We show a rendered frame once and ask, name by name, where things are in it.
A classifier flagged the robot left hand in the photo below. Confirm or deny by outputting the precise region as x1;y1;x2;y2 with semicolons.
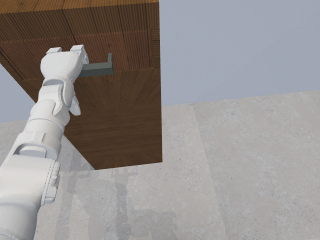
40;44;89;116

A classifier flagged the handle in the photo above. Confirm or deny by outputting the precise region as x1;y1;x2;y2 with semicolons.
78;53;114;78

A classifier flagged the robot left forearm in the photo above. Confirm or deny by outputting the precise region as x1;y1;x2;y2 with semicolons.
0;76;74;179

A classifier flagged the drawer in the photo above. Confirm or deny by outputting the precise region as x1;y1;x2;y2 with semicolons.
0;29;153;79

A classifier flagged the cabinet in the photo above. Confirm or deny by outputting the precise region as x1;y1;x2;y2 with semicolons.
0;0;163;170

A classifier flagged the robot left upper arm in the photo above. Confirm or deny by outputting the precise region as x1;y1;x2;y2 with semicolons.
0;154;61;240

